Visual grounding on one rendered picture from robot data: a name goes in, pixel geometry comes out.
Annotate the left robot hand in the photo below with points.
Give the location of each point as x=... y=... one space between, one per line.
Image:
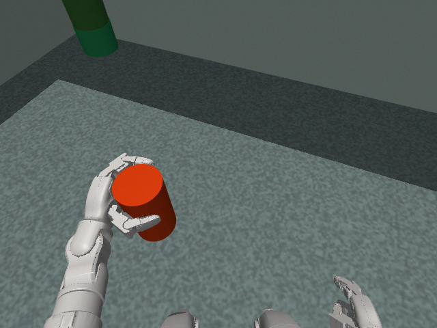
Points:
x=101 y=205

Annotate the potted plant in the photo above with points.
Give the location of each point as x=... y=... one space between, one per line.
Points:
x=92 y=26

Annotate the right robot hand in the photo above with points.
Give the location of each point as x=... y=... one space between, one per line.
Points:
x=360 y=313

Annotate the left robot arm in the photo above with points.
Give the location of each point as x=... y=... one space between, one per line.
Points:
x=82 y=293

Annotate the can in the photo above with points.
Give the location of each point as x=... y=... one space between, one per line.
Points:
x=140 y=191

